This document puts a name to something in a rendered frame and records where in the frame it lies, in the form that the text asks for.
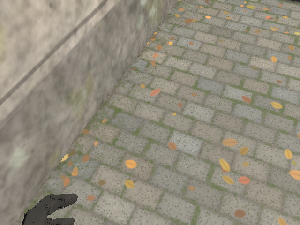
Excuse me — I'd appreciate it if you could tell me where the left robot hand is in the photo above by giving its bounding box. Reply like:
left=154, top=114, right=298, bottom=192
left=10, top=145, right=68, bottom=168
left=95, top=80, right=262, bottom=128
left=22, top=193, right=85, bottom=225

